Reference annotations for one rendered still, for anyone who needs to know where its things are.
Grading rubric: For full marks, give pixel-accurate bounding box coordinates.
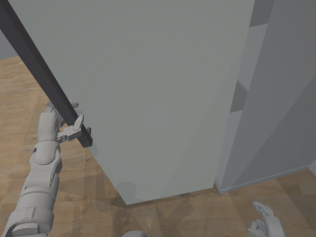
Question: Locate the fridge door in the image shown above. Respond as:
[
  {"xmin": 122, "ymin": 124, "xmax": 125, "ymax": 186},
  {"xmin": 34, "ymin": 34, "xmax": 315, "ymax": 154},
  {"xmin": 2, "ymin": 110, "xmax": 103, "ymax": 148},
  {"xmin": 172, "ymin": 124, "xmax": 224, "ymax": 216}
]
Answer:
[{"xmin": 8, "ymin": 0, "xmax": 255, "ymax": 205}]

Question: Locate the left robot hand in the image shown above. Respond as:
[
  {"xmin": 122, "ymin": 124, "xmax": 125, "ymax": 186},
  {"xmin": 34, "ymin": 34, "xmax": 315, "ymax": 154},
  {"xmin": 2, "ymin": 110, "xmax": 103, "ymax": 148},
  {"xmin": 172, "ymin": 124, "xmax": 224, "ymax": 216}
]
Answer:
[{"xmin": 38, "ymin": 99, "xmax": 84, "ymax": 144}]

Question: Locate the left robot forearm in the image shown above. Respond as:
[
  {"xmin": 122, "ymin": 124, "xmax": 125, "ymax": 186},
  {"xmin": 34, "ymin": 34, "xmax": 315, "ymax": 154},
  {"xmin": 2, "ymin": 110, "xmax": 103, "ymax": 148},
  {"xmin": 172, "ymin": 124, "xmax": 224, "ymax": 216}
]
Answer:
[{"xmin": 1, "ymin": 140, "xmax": 62, "ymax": 237}]

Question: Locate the right robot hand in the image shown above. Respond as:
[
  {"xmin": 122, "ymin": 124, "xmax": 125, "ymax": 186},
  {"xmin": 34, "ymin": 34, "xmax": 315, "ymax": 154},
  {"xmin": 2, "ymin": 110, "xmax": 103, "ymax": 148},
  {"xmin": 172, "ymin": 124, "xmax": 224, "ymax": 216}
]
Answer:
[{"xmin": 248, "ymin": 201, "xmax": 286, "ymax": 237}]

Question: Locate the handle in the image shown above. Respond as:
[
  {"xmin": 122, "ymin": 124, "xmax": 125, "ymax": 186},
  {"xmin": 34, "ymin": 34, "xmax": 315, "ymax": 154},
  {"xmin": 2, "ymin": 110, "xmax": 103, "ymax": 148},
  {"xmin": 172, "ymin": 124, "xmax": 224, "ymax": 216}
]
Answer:
[{"xmin": 0, "ymin": 0, "xmax": 93, "ymax": 148}]

